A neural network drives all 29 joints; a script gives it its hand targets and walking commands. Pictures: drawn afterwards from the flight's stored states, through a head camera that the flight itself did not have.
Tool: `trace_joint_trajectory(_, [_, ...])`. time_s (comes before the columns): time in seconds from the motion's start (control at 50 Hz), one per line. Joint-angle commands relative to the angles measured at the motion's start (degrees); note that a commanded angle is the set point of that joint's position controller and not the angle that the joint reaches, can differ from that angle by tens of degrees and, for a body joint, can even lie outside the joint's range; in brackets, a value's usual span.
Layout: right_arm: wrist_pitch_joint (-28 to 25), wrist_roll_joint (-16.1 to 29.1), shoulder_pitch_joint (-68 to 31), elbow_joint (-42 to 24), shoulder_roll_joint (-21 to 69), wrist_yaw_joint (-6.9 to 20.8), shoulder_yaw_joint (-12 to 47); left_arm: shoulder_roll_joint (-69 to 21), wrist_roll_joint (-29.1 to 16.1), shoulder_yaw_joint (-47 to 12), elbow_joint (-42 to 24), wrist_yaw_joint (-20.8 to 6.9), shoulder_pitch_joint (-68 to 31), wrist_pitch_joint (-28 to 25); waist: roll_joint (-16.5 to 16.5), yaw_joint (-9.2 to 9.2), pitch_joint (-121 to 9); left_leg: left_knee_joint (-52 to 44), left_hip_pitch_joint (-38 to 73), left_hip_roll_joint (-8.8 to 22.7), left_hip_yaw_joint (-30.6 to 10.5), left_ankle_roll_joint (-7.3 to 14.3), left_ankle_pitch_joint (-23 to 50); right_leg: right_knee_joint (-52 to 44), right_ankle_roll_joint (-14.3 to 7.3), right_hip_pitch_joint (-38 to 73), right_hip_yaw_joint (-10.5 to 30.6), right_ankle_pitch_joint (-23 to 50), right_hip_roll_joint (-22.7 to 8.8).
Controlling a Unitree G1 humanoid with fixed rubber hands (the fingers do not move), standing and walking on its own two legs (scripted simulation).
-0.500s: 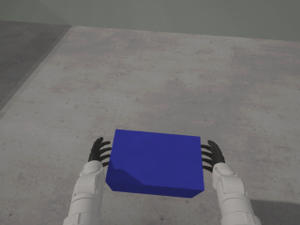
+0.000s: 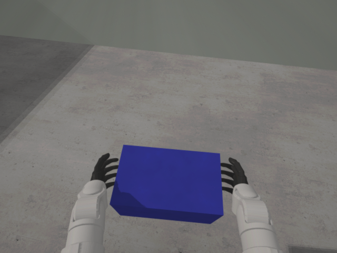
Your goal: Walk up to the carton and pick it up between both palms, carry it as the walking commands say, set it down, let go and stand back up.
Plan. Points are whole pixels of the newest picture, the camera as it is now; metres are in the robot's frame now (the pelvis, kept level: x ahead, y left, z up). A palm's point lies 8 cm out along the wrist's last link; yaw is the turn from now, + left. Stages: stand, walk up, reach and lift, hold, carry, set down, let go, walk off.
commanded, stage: reach and lift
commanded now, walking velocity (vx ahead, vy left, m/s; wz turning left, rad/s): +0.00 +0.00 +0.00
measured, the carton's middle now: (168, 185) +0.32 +0.02 -0.07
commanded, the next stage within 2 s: hold in 1.52 s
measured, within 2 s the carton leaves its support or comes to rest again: neither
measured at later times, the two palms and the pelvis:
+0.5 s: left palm (112, 161) +0.32 +0.16 +0.06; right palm (260, 171) +0.30 -0.19 +0.06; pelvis -0.05 +0.01 +0.00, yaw -5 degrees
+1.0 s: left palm (103, 166) +0.32 +0.18 +0.05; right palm (249, 172) +0.30 -0.17 +0.04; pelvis +0.05 -0.01 +0.02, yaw -1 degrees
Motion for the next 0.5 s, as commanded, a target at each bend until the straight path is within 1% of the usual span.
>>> trace_joint_trajectory(0.0, [-1.2,11.1,-44.4,-3.6,45.8,19.0,28.2,-59.6,-12.7,-39.6,0.6,-18.8,-42.5,1.2,5.5,-6.83,-21.8,-8.8,5.4,-3.3,5.6,0.4,-0.7,-3.3,-1.5,15.9,-2.5,4.4,4.8])
trace_joint_trajectory(0.02, [-1.0,12.7,-46.7,-5.0,47.2,19.5,29.5,-59.8,-13.1,-40.4,0.7,-18.8,-45.1,1.1,5.3,-7.51,-23.4,-9.7,5.0,-3.1,5.1,0.3,-3.6,-3.2,-1.2,18.4,-2.3,3.6,4.8])
trace_joint_trajectory(0.04, [-0.3,11.0,-45.5,-0.3,45.8,20.3,26.3,-58.7,-11.4,-36.0,3.8,-19.0,-45.9,0.9,6.3,-5.75,-17.5,-10.2,0.9,-2.0,4.8,0.4,-8.9,-3.1,-1.5,15.2,-1.8,-1.8,4.4])
trace_joint_trajectory(0.06, [-0.3,11.8,-47.9,-0.2,47.5,21.6,26.8,-60.0,-12.4,-36.9,2.6,-18.7,-49.9,1.0,7.2,-6.38,-19.5,-12.4,1.7,-1.0,4.0,0.8,-12.5,-2.3,-1.2,18.9,-2.9,-1.9,5.0])
trace_joint_trajectory(0.08, [-0.4,12.3,-54.5,-0.3,48.0,21.6,25.9,-61.0,-12.4,-35.0,6.7,-18.8,-51.6,0.8,3.2,-5.80,-16.4,-12.1,0.6,-0.6,3.5,2.1,-13.0,-2.0,-1.0,16.0,-2.4,-3.0,4.7])
trace_joint_trajectory(0.1, [0.2,13.0,-56.5,1.7,49.6,23.0,25.4,-59.5,-11.4,-32.1,7.5,-18.9,-51.8,1.3,6.5,-2.23,-17.7,-13.9,0.2,-0.3,3.6,1.8,-18.3,-1.6,-0.7,19.9,-3.2,-6.5,5.2])
trace_joint_trajectory(0.12, [1.0,11.4,-55.8,5.9,48.4,24.0,23.4,-60.5,-10.2,-28.5,10.8,-18.6,-50.2,1.4,4.0,-1.85,-11.3,-15.3,-2.0,0.8,3.1,2.4,-21.4,-1.7,-0.5,17.9,-3.6,-8.7,5.8])
trace_joint_trajectory(0.14, [1.3,11.3,-58.2,6.5,47.2,24.7,21.0,-60.6,-8.2,-25.3,14.6,-18.4,-47.8,2.5,4.9,-0.21,-9.3,-16.1,-1.2,1.0,3.3,2.3,-22.1,-2.8,-0.9,17.4,-3.3,-10.0,5.3])
trace_joint_trajectory(0.16, [1.6,10.7,-61.6,9.8,48.7,25.5,19.0,-58.5,-6.9,-20.3,16.2,-18.1,-52.5,2.5,3.5,0.72,-5.0,-17.1,-4.3,1.4,3.0,3.2,-27.6,-3.1,-1.5,14.6,-2.3,-15.9,4.9])
trace_joint_trajectory(0.18, [1.8,13.7,-61.5,8.5,51.4,26.4,22.2,-61.2,-9.2,-24.1,10.6,-17.6,-54.4,2.0,4.2,1.72,-10.9,-17.8,2.0,2.0,2.5,3.3,-25.0,-1.7,-1.0,18.0,-3.4,-11.7,6.0])
trace_joint_trajectory(0.2, [2.4,11.7,-64.6,10.8,50.3,27.2,18.7,-59.5,-6.6,-19.4,14.3,-17.3,-53.4,3.3,0.9,3.15,-6.3,-17.4,0.2,1.5,2.7,3.7,-27.7,-2.9,-1.1,14.2,-2.8,-17.0,5.7])
trace_joint_trajectory(0.22, [2.4,13.5,-70.1,10.3,50.4,27.5,20.7,-57.0,-6.6,-16.4,13.3,-16.6,-59.0,2.6,-0.7,5.05,-2.1,-17.1,-3.6,2.0,3.2,5.2,-29.3,-2.4,-0.9,13.5,-2.2,-19.0,5.0])
trace_joint_trajectory(0.24, [2.3,15.8,-70.5,7.4,52.7,27.8,23.7,-60.5,-9.0,-20.7,10.1,-16.3,-60.1,2.8,-0.7,5.75,-8.7,-15.3,5.0,1.1,3.3,4.0,-22.5,-2.9,-1.2,14.4,-1.5,-15.3,4.4])
trace_joint_trajectory(0.26, [3.4,14.4,-69.5,11.1,52.5,28.1,19.3,-57.7,-6.6,-16.4,10.7,-16.1,-58.5,3.8,-2.8,7.28,-3.0,-13.6,4.4,0.4,4.8,3.3,-19.8,-4.6,-1.9,6.7,-0.9,-17.6,3.8])
trace_joint_trajectory(0.28, [3.8,14.5,-68.9,14.1,52.8,28.1,18.9,-56.2,-7.6,-16.7,12.3,-16.1,-59.9,4.6,-4.4,6.61,-3.0,-12.6,7.0,-0.3,5.9,3.4,-18.4,-6.2,-2.1,5.3,-1.0,-18.8,3.6])
trace_joint_trajectory(0.3, [3.8,15.5,-71.0,10.2,55.9,28.1,21.0,-55.4,-9.0,-18.7,7.3,-16.2,-66.0,4.6,-4.5,6.72,-7.4,-11.5,10.8,-1.6,6.7,3.2,-15.6,-7.5,-2.1,5.5,0.7,-17.2,2.6])
trace_joint_trajectory(0.32, [4.2,16.5,-70.4,8.1,54.9,27.8,22.1,-55.9,-9.9,-19.9,6.7,-16.6,-62.6,5.9,-4.9,6.07,-9.1,-10.3,12.5,-1.2,7.0,3.4,-9.7,-7.6,-1.8,6.1,0.6,-11.8,2.8])
trace_joint_trajectory(0.34, [5.0,16.3,-69.8,9.6,55.5,27.5,21.7,-54.7,-11.1,-20.6,6.6,-16.9,-65.5,6.4,-5.0,6.05,-11.6,-9.7,11.8,-1.6,7.3,3.2,-9.3,-7.4,-2.0,6.5,0.7,-11.9,2.7])
trace_joint_trajectory(0.36, [4.6,18.3,-70.8,3.1,56.5,27.0,24.9,-57.2,-12.5,-25.8,2.9,-17.2,-63.9,7.2,-1.8,4.49,-22.5,-9.5,21.2,-2.4,7.8,2.6,-0.6,-8.3,-2.0,11.3,0.2,-3.9,2.9])
trace_joint_trajectory(0.38, [5.8,17.0,-68.9,6.0,54.3,26.7,22.5,-56.8,-11.7,-24.3,6.4,-17.2,-60.2,8.6,-0.6,5.17,-22.5,-9.5,18.7,-2.3,7.4,1.8,0.4,-7.7,-2.3,11.2,0.1,-3.8,2.8])
trace_joint_trajectory(0.4, [5.2,15.7,-66.2,4.8,53.1,26.2,22.1,-59.4,-12.4,-25.6,6.7,-17.6,-59.6,9.0,1.1,2.10,-27.8,-10.8,20.9,-2.2,7.7,0.9,0.2,-8.9,-2.6,15.6,-0.1,-1.8,3.1])
trace_joint_trajectory(0.42, [5.6,16.2,-63.6,5.0,55.6,26.7,23.0,-62.1,-15.1,-30.6,0.0,-18.2,-64.4,8.6,0.7,0.62,-35.8,-11.6,25.3,-2.2,7.2,0.2,0.0,-9.4,-2.6,17.2,-0.8,-2.8,3.7])
trace_joint_trajectory(0.44, [5.4,13.2,-64.8,10.5,49.7,26.3,17.2,-60.7,-12.3,-26.1,8.5,-18.3,-60.8,9.2,3.2,-0.48,-29.0,-13.1,19.1,-0.4,6.7,0.6,-9.0,-8.7,-3.0,13.6,-1.3,-9.5,3.8])
trace_joint_trajectory(0.46, [4.2,11.8,-60.7,10.4,49.9,26.1,16.3,-63.9,-12.1,-27.5,7.7,-19.4,-62.7,8.6,10.0,-4.52,-29.5,-16.5,15.7,-0.2,6.4,0.7,-15.2,-7.6,-2.6,19.8,-2.5,-8.9,4.8])
trace_joint_trajectory(0.48, [3.1,11.6,-65.6,10.3,48.3,26.0,14.4,-62.8,-12.0,-27.3,7.9,-20.1,-67.4,7.3,10.0,-4.96,-31.4,-17.2,13.1,0.4,6.0,1.0,-18.8,-6.7,-2.0,20.5,-3.0,-9.3,5.2])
